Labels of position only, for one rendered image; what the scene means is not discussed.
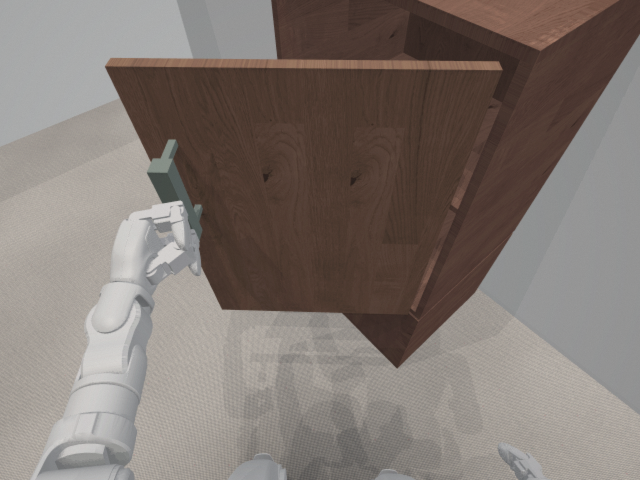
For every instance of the left robot shin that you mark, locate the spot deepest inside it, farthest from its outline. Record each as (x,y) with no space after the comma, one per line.
(263,456)

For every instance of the left robot thigh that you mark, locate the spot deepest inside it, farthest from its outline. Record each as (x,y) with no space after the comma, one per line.
(261,469)

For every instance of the left robot hand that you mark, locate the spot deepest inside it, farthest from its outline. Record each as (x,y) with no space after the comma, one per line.
(140,256)

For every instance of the cupboard door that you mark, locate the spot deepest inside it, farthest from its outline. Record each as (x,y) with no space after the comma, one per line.
(324,183)

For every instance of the handle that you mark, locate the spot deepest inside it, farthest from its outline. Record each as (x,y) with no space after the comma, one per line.
(168,184)

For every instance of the left robot forearm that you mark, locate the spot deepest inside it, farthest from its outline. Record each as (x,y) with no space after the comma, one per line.
(97,427)

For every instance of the right robot hand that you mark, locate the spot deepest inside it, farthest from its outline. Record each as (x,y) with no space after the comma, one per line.
(524,465)

